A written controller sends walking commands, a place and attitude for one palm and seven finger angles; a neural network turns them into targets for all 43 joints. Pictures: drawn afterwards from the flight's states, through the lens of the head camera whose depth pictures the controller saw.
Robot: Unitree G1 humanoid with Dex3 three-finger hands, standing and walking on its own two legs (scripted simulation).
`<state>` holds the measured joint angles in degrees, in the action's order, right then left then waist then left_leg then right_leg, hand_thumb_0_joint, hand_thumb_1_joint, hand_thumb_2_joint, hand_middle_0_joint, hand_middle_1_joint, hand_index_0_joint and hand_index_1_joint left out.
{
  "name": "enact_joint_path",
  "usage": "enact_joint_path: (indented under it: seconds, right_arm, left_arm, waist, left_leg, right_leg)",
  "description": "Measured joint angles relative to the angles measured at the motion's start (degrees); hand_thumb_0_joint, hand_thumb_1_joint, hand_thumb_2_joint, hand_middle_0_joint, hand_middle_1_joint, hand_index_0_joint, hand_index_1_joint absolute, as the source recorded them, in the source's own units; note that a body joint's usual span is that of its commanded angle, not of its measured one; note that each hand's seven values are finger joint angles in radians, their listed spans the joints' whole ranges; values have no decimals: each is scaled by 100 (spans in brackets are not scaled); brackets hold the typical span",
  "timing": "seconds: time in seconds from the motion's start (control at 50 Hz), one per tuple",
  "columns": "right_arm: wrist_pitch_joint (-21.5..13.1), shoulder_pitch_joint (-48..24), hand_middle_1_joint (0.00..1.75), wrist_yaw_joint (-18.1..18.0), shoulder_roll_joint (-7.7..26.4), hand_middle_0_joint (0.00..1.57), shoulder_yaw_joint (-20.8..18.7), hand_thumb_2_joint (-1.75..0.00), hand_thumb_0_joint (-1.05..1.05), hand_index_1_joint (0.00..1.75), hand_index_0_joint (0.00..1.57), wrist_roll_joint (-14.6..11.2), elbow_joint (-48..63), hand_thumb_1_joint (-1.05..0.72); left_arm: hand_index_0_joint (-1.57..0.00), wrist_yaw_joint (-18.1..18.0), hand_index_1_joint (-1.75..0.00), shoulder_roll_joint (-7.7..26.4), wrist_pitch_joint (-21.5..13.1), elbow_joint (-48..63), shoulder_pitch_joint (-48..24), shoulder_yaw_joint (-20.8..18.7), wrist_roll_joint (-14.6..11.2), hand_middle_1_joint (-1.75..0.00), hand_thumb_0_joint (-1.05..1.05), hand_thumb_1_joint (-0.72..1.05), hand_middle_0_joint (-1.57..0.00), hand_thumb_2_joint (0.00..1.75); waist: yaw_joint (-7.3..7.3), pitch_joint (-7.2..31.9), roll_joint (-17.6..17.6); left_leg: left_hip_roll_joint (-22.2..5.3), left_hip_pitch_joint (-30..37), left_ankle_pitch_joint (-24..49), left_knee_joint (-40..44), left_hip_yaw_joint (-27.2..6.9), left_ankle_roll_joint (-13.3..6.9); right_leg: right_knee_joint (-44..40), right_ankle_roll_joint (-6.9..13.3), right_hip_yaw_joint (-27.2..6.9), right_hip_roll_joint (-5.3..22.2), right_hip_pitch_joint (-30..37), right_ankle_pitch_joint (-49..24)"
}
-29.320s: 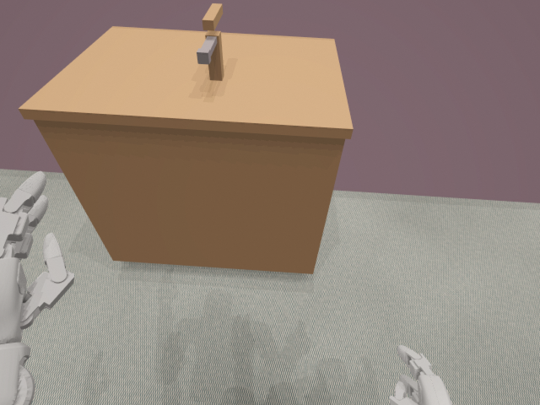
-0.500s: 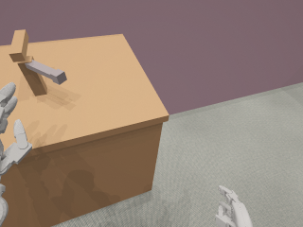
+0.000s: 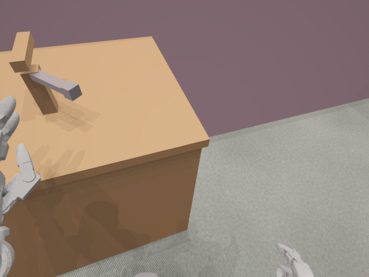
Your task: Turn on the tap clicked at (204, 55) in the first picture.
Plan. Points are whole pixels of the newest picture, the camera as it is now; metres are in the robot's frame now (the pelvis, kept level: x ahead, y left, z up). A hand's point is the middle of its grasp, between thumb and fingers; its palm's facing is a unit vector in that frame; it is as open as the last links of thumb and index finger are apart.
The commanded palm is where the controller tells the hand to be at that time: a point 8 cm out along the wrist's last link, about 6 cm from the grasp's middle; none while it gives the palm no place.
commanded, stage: shuffle to correct the standing spot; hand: left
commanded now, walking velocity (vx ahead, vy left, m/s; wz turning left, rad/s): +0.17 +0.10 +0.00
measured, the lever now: (71, 90) +0.44 +0.30 +0.16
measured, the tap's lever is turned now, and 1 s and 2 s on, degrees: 41 41 41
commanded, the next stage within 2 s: come to a stop and stand still in 0.34 s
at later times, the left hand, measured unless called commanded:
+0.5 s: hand (32, 151) +0.25 +0.28 +0.18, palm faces +0.46 -0.77 -0.45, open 7.4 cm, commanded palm +0.20 +0.30 +0.19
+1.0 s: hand (7, 120) +0.29 +0.33 +0.21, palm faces +0.52 -0.73 -0.44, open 7.4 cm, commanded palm +0.23 +0.31 +0.19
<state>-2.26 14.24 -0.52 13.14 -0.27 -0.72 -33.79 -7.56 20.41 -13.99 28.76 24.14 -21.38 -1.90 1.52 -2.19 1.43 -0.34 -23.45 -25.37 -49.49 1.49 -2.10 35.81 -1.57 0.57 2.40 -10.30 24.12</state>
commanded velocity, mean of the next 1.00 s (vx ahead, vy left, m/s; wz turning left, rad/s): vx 0.03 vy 0.00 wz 0.02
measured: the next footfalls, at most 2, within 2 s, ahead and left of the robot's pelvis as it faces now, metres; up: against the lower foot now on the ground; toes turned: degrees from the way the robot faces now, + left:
left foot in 0.04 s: +0.09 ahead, +0.13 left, +0.00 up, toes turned +1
right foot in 0.28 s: +0.11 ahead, -0.04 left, +0.00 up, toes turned +4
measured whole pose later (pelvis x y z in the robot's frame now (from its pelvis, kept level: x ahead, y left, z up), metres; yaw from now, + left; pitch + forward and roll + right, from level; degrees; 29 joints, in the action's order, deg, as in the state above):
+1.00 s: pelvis +0.07 +0.03 +0.02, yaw +0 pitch -1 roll +1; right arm -8.4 12.2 -1.2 10.2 1.6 0.2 -36.2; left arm -4.9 25.9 -13.0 17.7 14.5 -25.8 -2.0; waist 5.8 -4.0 0.9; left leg 0.9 -16.4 -12.0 -33.3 2.8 -0.1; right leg 27.5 3.3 2.2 -1.8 -12.6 13.4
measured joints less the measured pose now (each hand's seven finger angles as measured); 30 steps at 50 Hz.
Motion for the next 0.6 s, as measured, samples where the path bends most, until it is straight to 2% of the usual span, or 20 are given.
enact_joint_path:
  seconds: [0.04, 0.06, 0.1, 0.14, 0.16, 0.22, 0.28, 0.32, 0.34, 0.4, 0.44, 0.48, 0.54, 0.6]
  right_arm:
    - [-40, -14, 30, -26, 101, 20, -44, -90, 1, 30, 20, 3, 82, -90]
    - [-75, -96, 30, -50, 94, 20, -96, -90, 1, 30, 20, 9, 72, -90]
    - [-121, -285, 30, -92, -56, 20, -159, -90, 1, 30, 20, 14, 13, -90]
    - [-178, -351, 30, -91, -243, 20, -110, -90, 1, 30, 20, 26, -2, -91]
    - [-213, -346, 30, -73, -321, 20, -67, -90, 1, 30, 20, 24, 9, -91]
    - [-329, -261, 30, -22, -443, 20, 87, -90, 1, 30, 20, 16, 52, -90]
    - [-392, -86, 30, -12, -455, 20, 200, -90, 1, 30, 20, 33, 112, -90]
    - [-320, -64, 30, -17, -394, 20, 187, -90, 1, 30, 21, 52, 14, -90]
    - [-264, -56, 30, -22, -346, 20, 167, -90, 1, 30, 21, 71, -89, -90]
    - [-182, 13, 30, -21, -191, 20, 125, -90, 1, 30, 21, 76, -349, -90]
    - [-153, 31, 30, -49, -97, 20, 88, -90, 1, 30, 21, 84, -399, -90]
    - [-169, 25, 30, -85, -4, 20, 30, -90, 1, 30, 21, 97, -380, -90]
    - [-282, -66, 30, -147, 114, 20, -58, -90, 1, 30, 20, 115, -319, -90]
    - [-411, -205, 30, -220, 215, 20, -125, -90, 1, 30, 20, 116, -164, -90]
  left_arm:
    - [-21, -5, -31, -51, 23, 142, -3, -15, -3, -30, 2, 89, -21, 90]
    - [-21, -9, -31, -45, 36, 150, -74, -40, -7, -30, 2, 89, -21, 90]
    - [-21, -14, -31, 21, 48, -5, -245, -102, 2, -30, 2, 89, -21, 90]
    - [-21, 18, -31, 117, 121, -180, -339, -143, 3, -30, 2, 89, -21, 90]
    - [-21, 40, -31, 151, 157, -221, -360, -152, 12, -30, 2, 89, -21, 90]
    - [-21, 90, -31, 173, 157, -153, -272, -153, 13, -30, 2, 89, -21, 90]
    - [-21, 99, -31, 284, 92, 32, 25, -185, 24, -30, 2, 89, -21, 90]
    - [-21, 134, -31, 291, 63, 48, 106, -160, 50, -30, 2, 89, -21, 90]
    - [-21, 158, -31, 240, 73, 3, 95, -108, 47, -30, 2, 89, -21, 90]
    - [-21, 180, -31, 33, 75, -234, 120, -43, 36, -30, 1, 89, -22, 90]
    - [-21, 136, -31, -50, 57, -425, 189, -78, 43, -30, 1, 89, -22, 90]
    - [-21, 86, -31, -104, 63, -584, 182, -77, 62, -30, 1, 89, -22, 90]
    - [-21, 2, -31, -171, 107, -561, 23, 19, 62, -30, 2, 89, -21, 90]
    - [-21, -69, -31, -215, 174, -143, -34, 127, 21, -30, 2, 89, -21, 90]
  waist:
    - [-25, -100, -29]
    - [-24, -199, 5]
    - [-25, -383, 87]
    - [-108, -399, 114]
    - [-148, -382, 107]
    - [-176, -302, 7]
    - [-165, -102, -127]
    - [-154, -60, -254]
    - [-149, -53, -294]
    - [-44, 22, -254]
    - [-24, 36, -192]
    - [-22, -17, -134]
    - [19, -244, -32]
    - [38, -414, -42]
  left_leg:
    - [-91, 224, 677, 907, -103, 26]
    - [-37, 217, 751, 829, -46, 45]
    - [53, 287, 697, 674, 110, 49]
    - [111, 389, 749, 838, 142, 14]
    - [130, 432, 813, 965, 134, -5]
    - [134, 529, 970, 1303, 126, -23]
    - [107, 395, 757, 1159, 153, -2]
    - [84, 56, 183, 248, 54, 27]
    - [104, -149, 148, -381, -11, 83]
    - [99, -602, 464, -1647, -15, 209]
    - [-9, -757, 696, -1779, 29, 253]
    - [-143, -764, 892, -1322, 87, 250]
    - [-258, -373, 1098, 122, 254, 185]
    - [-213, 312, 1944, 1554, 351, 120]
  right_leg:
    - [404, -27, -20, 61, -91, 212]
    - [901, 17, -92, 116, -263, 365]
    - [2084, 113, -307, 25, -698, 596]
    - [2796, 145, -234, -100, -1097, 638]
    - [2894, 155, -139, -132, -1245, 587]
    - [2172, 187, 189, -146, -1323, 271]
    - [527, 282, 396, -170, -817, 78]
    - [409, 500, 504, -194, -782, -298]
    - [375, 541, 568, -181, -714, -323]
    - [-27, 517, 582, -94, -428, -412]
    - [-332, 470, 553, -29, -256, -518]
    - [-556, 425, 552, 44, -112, -590]
    - [-595, 333, 542, 160, 44, -546]
    - [-208, 215, 506, 171, 62, -269]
